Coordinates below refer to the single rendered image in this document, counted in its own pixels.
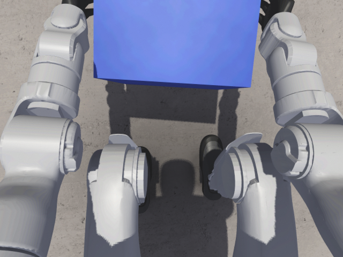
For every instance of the robot right hand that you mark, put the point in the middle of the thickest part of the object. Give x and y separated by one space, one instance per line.
275 6

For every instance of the robot left upper arm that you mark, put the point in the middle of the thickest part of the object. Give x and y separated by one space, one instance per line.
37 153

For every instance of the robot left hand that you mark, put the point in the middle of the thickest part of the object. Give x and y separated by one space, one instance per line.
82 4

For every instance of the left robot thigh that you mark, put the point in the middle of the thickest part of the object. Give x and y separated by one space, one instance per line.
111 228

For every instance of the right robot forearm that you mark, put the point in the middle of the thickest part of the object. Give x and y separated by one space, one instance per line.
296 80

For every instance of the robot right upper arm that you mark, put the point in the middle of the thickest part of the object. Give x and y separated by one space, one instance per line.
311 156

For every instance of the carton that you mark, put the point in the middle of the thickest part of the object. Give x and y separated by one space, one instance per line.
206 44

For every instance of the left robot forearm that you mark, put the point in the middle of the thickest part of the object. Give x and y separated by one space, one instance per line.
56 68

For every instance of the right robot shin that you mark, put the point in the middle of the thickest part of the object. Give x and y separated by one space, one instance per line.
215 177

